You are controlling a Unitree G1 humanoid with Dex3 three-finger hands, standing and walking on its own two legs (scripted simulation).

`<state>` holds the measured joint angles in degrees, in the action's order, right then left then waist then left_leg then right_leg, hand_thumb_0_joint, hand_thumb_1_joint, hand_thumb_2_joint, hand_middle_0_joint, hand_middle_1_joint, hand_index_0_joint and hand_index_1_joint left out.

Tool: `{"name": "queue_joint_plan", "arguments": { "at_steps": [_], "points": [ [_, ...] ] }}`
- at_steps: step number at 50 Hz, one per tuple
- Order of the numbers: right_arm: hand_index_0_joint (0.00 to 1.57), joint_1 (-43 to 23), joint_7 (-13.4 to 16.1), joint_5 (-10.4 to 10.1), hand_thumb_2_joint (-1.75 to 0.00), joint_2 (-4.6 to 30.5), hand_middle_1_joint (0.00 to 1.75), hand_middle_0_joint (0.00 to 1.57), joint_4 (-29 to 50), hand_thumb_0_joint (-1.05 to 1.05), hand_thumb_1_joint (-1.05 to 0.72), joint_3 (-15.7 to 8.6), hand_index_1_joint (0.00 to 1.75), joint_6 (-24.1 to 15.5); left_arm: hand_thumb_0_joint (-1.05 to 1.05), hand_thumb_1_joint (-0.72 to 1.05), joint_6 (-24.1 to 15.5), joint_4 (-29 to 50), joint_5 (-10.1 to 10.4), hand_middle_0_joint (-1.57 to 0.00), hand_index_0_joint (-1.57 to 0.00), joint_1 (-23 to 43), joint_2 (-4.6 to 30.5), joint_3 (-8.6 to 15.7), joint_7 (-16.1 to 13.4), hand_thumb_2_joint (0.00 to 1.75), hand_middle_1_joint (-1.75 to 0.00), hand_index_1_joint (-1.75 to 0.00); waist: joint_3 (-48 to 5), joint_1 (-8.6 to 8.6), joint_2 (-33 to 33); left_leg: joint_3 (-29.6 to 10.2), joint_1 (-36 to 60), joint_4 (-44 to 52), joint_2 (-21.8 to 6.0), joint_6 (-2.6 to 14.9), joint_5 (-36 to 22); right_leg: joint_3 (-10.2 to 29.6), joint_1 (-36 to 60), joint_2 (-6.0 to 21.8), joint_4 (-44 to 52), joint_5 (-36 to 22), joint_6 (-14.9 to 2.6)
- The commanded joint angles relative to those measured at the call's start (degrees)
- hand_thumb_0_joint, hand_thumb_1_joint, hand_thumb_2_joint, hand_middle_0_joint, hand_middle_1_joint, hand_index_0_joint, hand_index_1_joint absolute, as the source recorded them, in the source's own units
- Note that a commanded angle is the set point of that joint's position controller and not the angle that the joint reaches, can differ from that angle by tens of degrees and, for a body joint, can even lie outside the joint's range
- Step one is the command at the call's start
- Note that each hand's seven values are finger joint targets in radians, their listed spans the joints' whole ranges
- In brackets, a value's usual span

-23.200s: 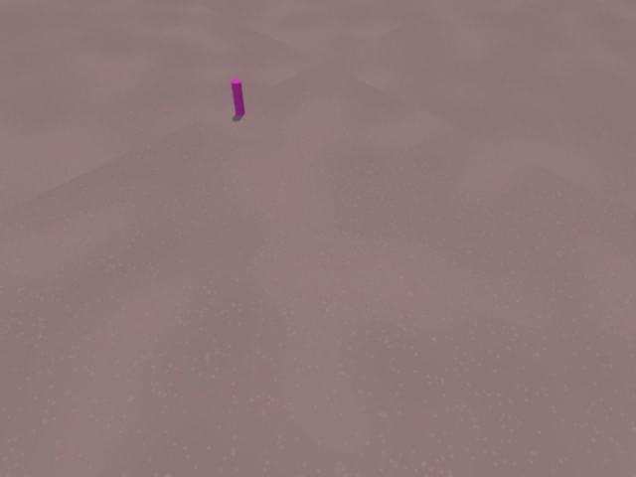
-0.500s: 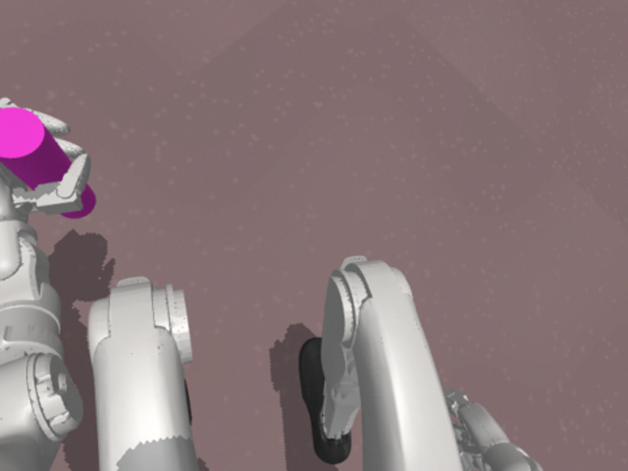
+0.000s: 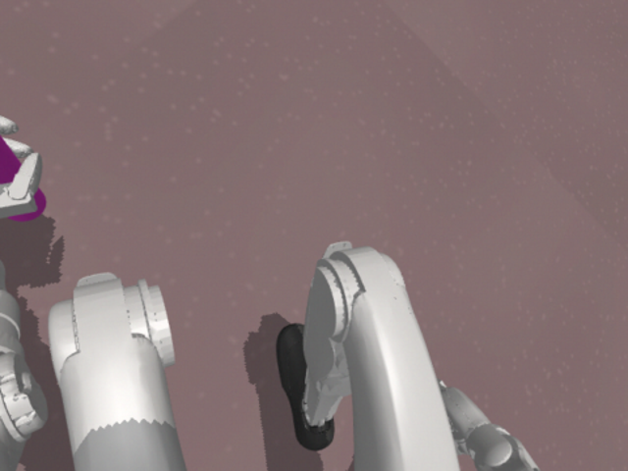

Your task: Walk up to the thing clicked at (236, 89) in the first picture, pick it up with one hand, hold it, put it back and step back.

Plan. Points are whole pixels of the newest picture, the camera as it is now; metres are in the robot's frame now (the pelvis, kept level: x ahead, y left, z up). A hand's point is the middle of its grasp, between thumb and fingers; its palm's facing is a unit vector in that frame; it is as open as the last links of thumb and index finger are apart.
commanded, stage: lower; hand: left
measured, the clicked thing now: out of the picture +0.44 +0.29 -0.13
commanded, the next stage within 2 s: loosen in 0.96 s
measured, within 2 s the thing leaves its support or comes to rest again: rests again in 0.72 s
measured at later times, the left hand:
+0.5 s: hand (20, 177) +0.45 +0.27 -0.16, palm faces +0.31 -0.95 -0.01, open 6.8 cm
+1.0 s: hand (27, 180) +0.46 +0.27 -0.18, palm faces +0.32 -0.95 -0.01, open 6.8 cm
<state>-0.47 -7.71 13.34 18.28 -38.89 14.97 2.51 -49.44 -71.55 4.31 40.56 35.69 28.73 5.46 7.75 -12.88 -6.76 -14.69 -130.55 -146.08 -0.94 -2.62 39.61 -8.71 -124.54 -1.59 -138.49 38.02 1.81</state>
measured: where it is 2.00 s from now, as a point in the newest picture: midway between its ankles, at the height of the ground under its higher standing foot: (232, 432)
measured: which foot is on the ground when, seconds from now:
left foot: down 0.00-1.00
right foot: down 0.00-1.00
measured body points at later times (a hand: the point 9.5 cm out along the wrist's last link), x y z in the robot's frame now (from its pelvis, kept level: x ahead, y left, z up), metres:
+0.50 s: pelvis -0.01 +0.01 -0.01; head +0.24 +0.15 +0.34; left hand +0.43 +0.32 -0.16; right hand +0.13 -0.26 -0.07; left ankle +0.08 +0.14 -0.27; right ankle +0.11 -0.12 -0.27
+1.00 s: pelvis -0.01 +0.01 -0.01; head +0.24 +0.17 +0.32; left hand +0.43 +0.32 -0.18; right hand +0.13 -0.25 -0.06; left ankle +0.08 +0.14 -0.27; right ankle +0.11 -0.12 -0.27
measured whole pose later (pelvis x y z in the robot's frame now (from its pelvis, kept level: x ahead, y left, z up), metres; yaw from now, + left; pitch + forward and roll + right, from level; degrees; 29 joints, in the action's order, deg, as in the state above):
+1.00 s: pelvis -0.01 +0.01 -0.01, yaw -5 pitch +15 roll -16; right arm -9.2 -7.8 19.9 20.6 -33.4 27.6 2.8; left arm -59.2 -81.5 3.2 41.4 47.2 29.5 -0.5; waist 17.3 -15.3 -14.6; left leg -21.7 -128.0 -151.5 -0.7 -2.2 40.5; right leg -13.6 -119.6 -4.1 -138.2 36.1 4.0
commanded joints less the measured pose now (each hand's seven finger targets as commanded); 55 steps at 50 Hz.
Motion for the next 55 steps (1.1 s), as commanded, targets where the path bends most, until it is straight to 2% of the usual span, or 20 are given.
{"name": "queue_joint_plan", "arguments": {
  "at_steps": [1, 5, 9, 12, 13, 14, 19, 20, 25, 27, 32, 36, 38, 40, 43, 46, 47, 48, 53, 55],
  "points": [
    [0.2, 5.0, 0.4, 1.1, -0.91, 17.3, 0.3, 0.2, 1.7, 0.0, -0.9, -3.6, 0.3, -0.4, 0.0, 0.53, -7.1, 10.1, 1.5, -1.34, -1.34, 17.1, 11.0, 1.1, -0.4, 1.31, -1.42, -1.42, -38.4, -3.28, 21.9, 5.4, 25.1, 14.9, -1.4, 1.91, -7.2, -4.5, 19.8, -2.1, 11.7, -11.1, -2.79],
    [0.2, 4.3, 0.5, 2.0, -0.91, 18.1, 0.3, 0.2, 1.6, 0.0, -0.9, -2.7, 0.3, -0.4, 0.0, 0.54, -8.5, 10.5, 1.1, -1.32, -1.31, 17.8, 13.6, 1.4, -0.9, 1.29, -1.39, -1.39, -37.4, -3.66, 22.9, 5.4, 24.6, 13.7, -1.5, 2.01, -8.2, -4.5, 21.3, -2.3, 11.7, -12.6, -2.48],
    [0.2, 3.8, 0.3, 2.9, -0.91, 19.0, 0.3, 0.2, 1.8, 0.0, -0.9, -1.6, 0.3, -0.1, 0.0, 0.56, -9.4, 9.9, 0.6, -1.29, -1.29, 16.5, 14.3, 1.6, -1.8, 1.3, -1.38, -1.39, -37.2, -4.08, 25.5, 4.2, 28.2, 14.2, -1.9, 1.29, -10.9, -5.8, 21.1, -2.4, 10.6, -14.3, -2.72],
    [0.2, 2.9, 0.2, 3.5, -0.91, 19.6, 0.3, 0.2, 2.0, 0.0, -0.9, -0.7, 0.3, 0.2, 0.0, 0.56, -9.9, 8.6, 0.4, -1.3, -1.3, 16.2, 14.3, 1.1, -2.4, 1.31, -1.38, -1.39, -35.4, -5.33, 26.4, 3.3, 28.8, 14.1, -2.1, 1.04, -12.1, -6.5, 20.6, -2.3, 10.0, -15.3, -2.66],
    [0.2, 2.7, 0.3, 3.6, -0.91, 19.7, 0.3, 0.2, 2.1, 0.0, -0.9, -0.6, 0.3, 0.3, 0.0, 0.54, -10.1, 8.9, 0.4, -1.31, -1.31, 15.6, 15.4, 1.8, -2.5, 1.29, -1.38, -1.39, -36.3, -4.86, 25.8, 3.3, 29.1, 13.7, -2.2, 1.11, -12.2, -6.5, 21.3, -2.5, 10.3, -15.5, -2.57],
    [0.2, 2.1, 0.3, 3.7, -0.91, 19.8, 0.3, 0.2, 2.1, 0.0, -0.91, -0.3, 0.3, 0.3, 0.0, 0.54, -10.2, 7.9, -0.1, -1.31, -1.3, 16.7, 15.3, 0.8, -2.7, 1.29, -1.38, -1.39, -34.3, -5.61, 26.6, 3.2, 28.5, 13.8, -2.3, 1.07, -11.7, -6.6, 20.3, -2.4, 10.0, -15.1, -2.6],
    [0.2, 0.4, 0.3, 4.5, -0.91, 20.4, 0.3, 0.2, 3.4, 0.0, -0.9, 1.3, 0.3, 0.5, 0.0, 0.54, -11.1, 5.4, -0.1, -1.34, -1.33, 16.5, 16.3, 1.0, -3.7, 1.32, -1.41, -1.42, -32.1, -6.83, 24.8, 2.5, 26.6, 13.5, -2.4, 1.22, -9.3, -7.6, 21.2, -2.7, 10.2, -13.8, -2.34],
    [0.2, -0.1, 0.3, 4.5, -0.9, 20.6, 0.3, 0.2, 3.6, 0.0, -0.9, 1.5, 0.3, 0.5, 0.0, 0.56, -11.4, 5.7, 0.0, -1.34, -1.34, 16.5, 17.1, 1.4, -3.8, 1.32, -1.41, -1.42, -31.7, -6.46, 24.7, 2.3, 26.3, 13.4, -2.4, 1.25, -8.4, -7.7, 20.8, -2.8, 10.2, -13.2, -2.33],
    [0.2, -1.4, 0.2, 5.1, -0.9, 21.3, 0.3, 0.2, 4.3, 0.0, -0.9, 2.7, 0.3, 0.4, 0.0, 0.52, -12.4, 3.0, -0.2, -1.37, -1.37, 17.1, 17.8, 0.6, -4.4, 1.34, -1.44, -1.45, -29.3, -7.72, 24.3, 1.6, 25.3, 13.4, -2.5, 1.31, -5.4, -8.7, 20.1, -3.1, 10.4, -11.2, -2.17],
    [0.2, -1.9, 0.4, 5.4, -0.9, 21.1, 0.3, 0.2, 4.4, 0.0, -0.9, 3.2, 0.3, 0.3, 0.0, 0.54, -13.0, 3.3, 0.0, -1.33, -1.33, 16.7, 18.9, 1.0, -4.5, 1.32, -1.4, -1.41, -30.2, -7.05, 23.5, 1.8, 25.3, 12.4, -2.5, 1.5, -6.7, -8.4, 21.5, -3.4, 10.5, -12.5, -1.96],
    [0.2, -2.9, 0.5, 5.8, -0.9, 21.7, 0.3, 0.2, 4.8, 0.0, -0.89, 4.1, 0.3, 0.2, 0.0, 0.53, -13.4, 1.3, -0.1, -1.33, -1.33, 16.1, 18.9, 0.5, -4.8, 1.31, -1.4, -1.41, -28.6, -7.66, 24.4, 1.1, 25.8, 12.5, -2.8, 1.26, -7.1, -9.1, 21.1, -3.7, 10.1, -13.0, -2.02],
    [0.2, -3.0, 0.5, 6.1, -0.9, 22.0, 0.3, 0.2, 5.0, 0.0, -0.89, 4.6, 0.3, 0.3, 0.0, 0.5, -13.9, 2.1, -0.2, -1.32, -1.32, 15.9, 20.6, 1.5, -5.4, 1.31, -1.39, -1.4, -29.2, -7.64, 25.4, 0.6, 27.5, 12.6, -3.1, 0.97, -8.8, -9.5, 22.2, -3.7, 9.9, -14.3, -1.92],
    [0.2, -4.0, 0.5, 6.2, -0.9, 22.2, 0.3, 0.2, 5.3, 0.0, -0.89, 4.9, 0.3, 0.4, 0.0, 0.51, -14.1, 1.2, -0.5, -1.32, -1.32, 16.0, 19.9, 0.6, -5.4, 1.31, -1.39, -1.4, -27.7, -8.24, 25.8, 0.0, 27.6, 13.0, -3.2, 0.76, -8.8, -10.0, 20.8, -3.7, 9.3, -14.2, -1.97],
    [0.2, -4.1, 0.6, 6.3, -0.9, 22.3, 0.3, 0.2, 5.4, 0.0, -0.9, 5.2, 0.3, 0.5, 0.0, 0.5, -14.4, 2.2, -0.6, -1.32, -1.32, 16.8, 21.9, 1.4, -5.9, 1.3, -1.38, -1.4, -27.8, -8.04, 26.1, -0.1, 27.6, 12.9, -3.3, 0.71, -9.0, -10.1, 21.3, -3.8, 9.4, -14.3, -2.01],
    [0.2, -4.5, 0.6, 6.6, -0.9, 22.2, 0.3, 0.2, 5.4, 0.0, -0.9, 5.6, 0.3, 0.5, 0.0, 0.51, -14.6, 1.8, -0.4, -1.32, -1.31, 16.0, 21.1, 1.0, -5.9, 1.3, -1.38, -1.39, -28.0, -8.24, 25.8, -0.1, 27.8, 12.2, -3.4, 0.86, -9.6, -10.0, 22.2, -4.0, 9.6, -15.2, -1.8],
    [0.2, -4.6, 0.7, 6.8, -0.9, 22.4, 0.3, 0.2, 5.5, 0.0, -0.9, 6.1, 0.3, 0.6, 0.0, 0.48, -14.8, 0.9, -0.6, -1.34, -1.33, 16.5, 22.5, 1.5, -6.3, 1.3, -1.39, -1.4, -27.2, -8.95, 26.1, -0.4, 27.2, 12.4, -3.5, 0.9, -8.8, -10.4, 22.5, -4.1, 9.7, -14.7, -1.75],
    [0.2, -5.3, 0.7, 6.8, -0.9, 22.3, 0.3, 0.2, 5.8, 0.0, -0.89, 6.1, 0.3, 0.7, 0.0, 0.5, -14.7, 0.2, -0.5, -1.33, -1.32, 15.7, 22.0, 1.3, -6.3, 1.3, -1.37, -1.39, -26.3, -8.39, 25.1, -0.2, 26.5, 12.3, -3.5, 1.01, -7.7, -10.3, 21.8, -4.2, 10.0, -13.7, -1.77],
    [0.2, -5.4, 0.7, 6.8, -0.9, 22.6, 0.3, 0.2, 5.8, 0.0, -0.89, 6.1, 0.3, 0.7, 0.0, 0.49, -14.7, -0.5, -0.7, -1.34, -1.33, 16.0, 22.1, 1.0, -6.3, 1.31, -1.39, -1.4, -25.6, -9.05, 25.2, -0.6, 26.5, 12.7, -3.6, 0.92, -7.0, -10.7, 21.0, -4.1, 9.8, -13.0, -1.83],
    [0.2, -5.8, 0.9, 7.0, -0.9, 22.7, 0.3, 0.2, 6.2, 0.0, -0.89, 6.7, 0.3, 0.7, 0.0, 0.49, -15.0, -1.9, -0.1, -1.34, -1.34, 15.3, 21.7, 0.6, -6.1, 1.32, -1.4, -1.41, -24.9, -9.28, 23.2, -0.6, 25.1, 11.9, -3.5, 1.35, -6.3, -10.8, 21.9, -4.4, 10.6, -13.0, -1.51],
    [0.2, -5.8, 0.9, 7.1, -0.9, 22.6, 0.3, 0.2, 6.4, 0.0, -0.91, 6.9, 0.3, 0.6, 0.0, 0.4, -15.2, -1.9, 0.1, -1.29, -1.32, 15.6, 21.6, 0.3, -5.9, 1.16, -1.29, -1.28, -25.4, -9.48, 22.2, -0.6, 24.8, 11.6, -3.5, 1.49, -6.2, -10.9, 22.7, -4.6, 10.8, -13.1, -1.44]
  ]
}}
